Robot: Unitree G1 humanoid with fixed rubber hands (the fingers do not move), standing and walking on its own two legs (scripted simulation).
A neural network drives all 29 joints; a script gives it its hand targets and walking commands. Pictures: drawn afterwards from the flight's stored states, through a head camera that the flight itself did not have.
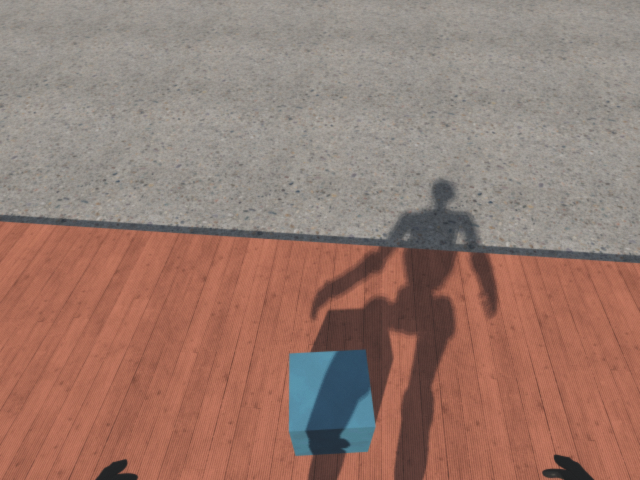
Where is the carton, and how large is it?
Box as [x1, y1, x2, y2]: [289, 350, 375, 455]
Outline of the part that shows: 365,350 289,353 289,433 295,455 367,451 375,425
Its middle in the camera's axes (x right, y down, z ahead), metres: +0.02 +0.45 +1.10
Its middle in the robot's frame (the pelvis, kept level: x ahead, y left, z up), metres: +0.42 +0.01 -0.66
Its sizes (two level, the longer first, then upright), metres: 0.210 0.200 0.250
